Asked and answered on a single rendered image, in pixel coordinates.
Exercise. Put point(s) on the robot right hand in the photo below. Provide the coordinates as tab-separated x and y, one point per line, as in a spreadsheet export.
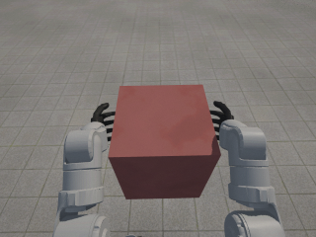
224	115

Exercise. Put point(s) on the right robot upper arm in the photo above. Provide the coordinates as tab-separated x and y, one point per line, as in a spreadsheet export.
251	223

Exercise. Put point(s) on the left robot upper arm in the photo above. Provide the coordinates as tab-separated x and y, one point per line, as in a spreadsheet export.
83	225

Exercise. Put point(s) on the right robot forearm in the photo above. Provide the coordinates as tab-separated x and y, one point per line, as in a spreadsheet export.
248	160

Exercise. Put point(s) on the left robot forearm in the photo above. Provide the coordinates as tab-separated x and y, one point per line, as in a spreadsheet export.
82	177

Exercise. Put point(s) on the robot left hand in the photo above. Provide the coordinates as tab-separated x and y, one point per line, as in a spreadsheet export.
99	116

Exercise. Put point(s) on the carton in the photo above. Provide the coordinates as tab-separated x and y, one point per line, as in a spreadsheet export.
163	142

